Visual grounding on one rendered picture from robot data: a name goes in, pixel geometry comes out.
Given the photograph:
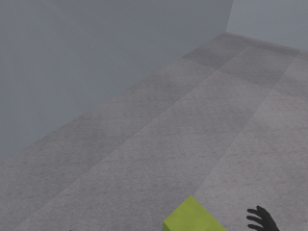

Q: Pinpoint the right robot hand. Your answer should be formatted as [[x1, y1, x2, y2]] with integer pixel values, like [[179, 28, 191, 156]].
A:
[[246, 205, 279, 231]]

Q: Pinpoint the carton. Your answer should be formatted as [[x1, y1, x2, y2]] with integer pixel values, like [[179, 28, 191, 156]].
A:
[[163, 195, 227, 231]]

